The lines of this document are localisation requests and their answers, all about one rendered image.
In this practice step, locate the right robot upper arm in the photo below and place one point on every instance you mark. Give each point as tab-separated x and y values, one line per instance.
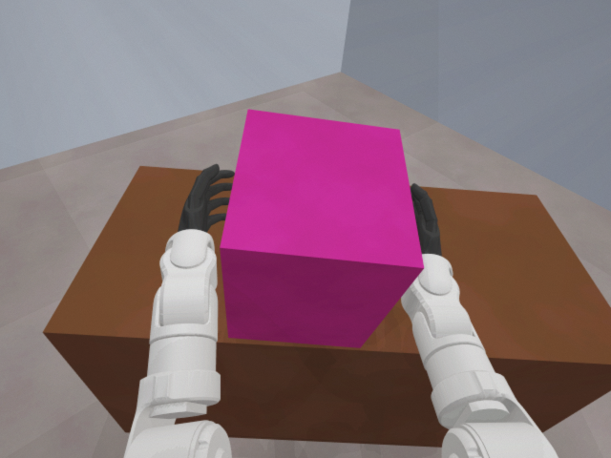
495	440

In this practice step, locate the robot right forearm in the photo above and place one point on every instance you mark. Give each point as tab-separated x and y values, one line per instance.
465	387

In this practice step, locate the left robot upper arm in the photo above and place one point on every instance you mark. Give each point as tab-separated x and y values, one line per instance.
201	439

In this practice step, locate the pedestal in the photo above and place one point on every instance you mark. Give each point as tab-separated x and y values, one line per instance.
544	324

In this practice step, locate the carton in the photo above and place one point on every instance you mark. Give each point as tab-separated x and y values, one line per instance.
320	239

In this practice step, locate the right robot hand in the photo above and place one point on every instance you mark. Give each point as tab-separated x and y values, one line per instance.
426	221

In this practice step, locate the left robot hand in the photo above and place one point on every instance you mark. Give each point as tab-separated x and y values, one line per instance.
197	207

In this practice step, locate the robot left forearm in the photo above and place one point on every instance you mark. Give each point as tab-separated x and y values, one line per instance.
182	380

